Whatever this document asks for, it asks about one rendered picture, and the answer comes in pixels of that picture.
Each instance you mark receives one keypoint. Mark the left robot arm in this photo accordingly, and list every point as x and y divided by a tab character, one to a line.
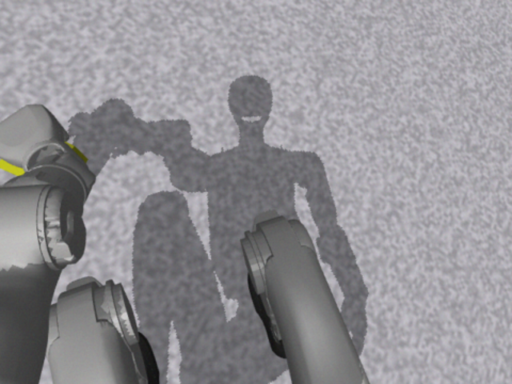
41	232

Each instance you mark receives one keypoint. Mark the left robot hand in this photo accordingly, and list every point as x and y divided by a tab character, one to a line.
25	128

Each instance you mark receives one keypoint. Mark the left robot foot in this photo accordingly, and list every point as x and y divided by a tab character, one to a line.
149	360

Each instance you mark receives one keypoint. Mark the right robot foot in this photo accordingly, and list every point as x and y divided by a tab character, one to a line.
275	344

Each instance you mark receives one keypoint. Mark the cube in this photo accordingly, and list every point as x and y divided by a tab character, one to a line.
19	171

